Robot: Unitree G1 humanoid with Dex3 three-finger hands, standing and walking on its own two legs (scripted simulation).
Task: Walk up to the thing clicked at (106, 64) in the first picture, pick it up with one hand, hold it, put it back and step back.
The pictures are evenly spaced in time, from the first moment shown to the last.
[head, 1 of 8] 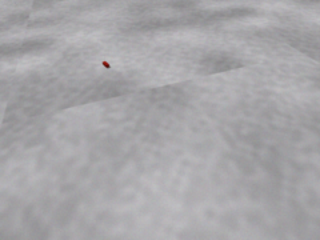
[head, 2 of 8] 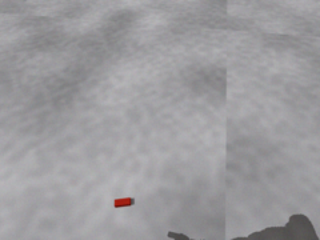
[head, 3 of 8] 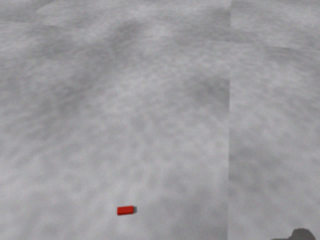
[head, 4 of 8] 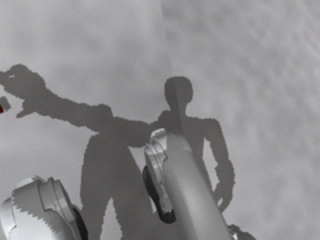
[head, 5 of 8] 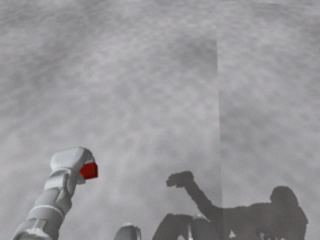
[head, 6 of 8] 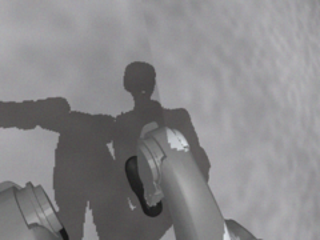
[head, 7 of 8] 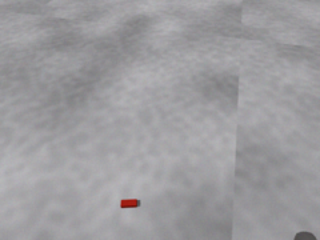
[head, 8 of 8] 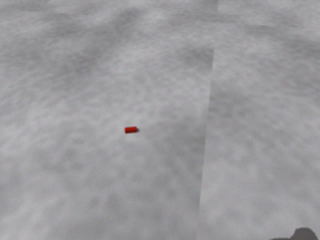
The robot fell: no
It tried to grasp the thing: yes
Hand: left
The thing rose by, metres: 0.69
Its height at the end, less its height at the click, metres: +0.00
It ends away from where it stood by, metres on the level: 0.01
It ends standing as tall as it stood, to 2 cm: yes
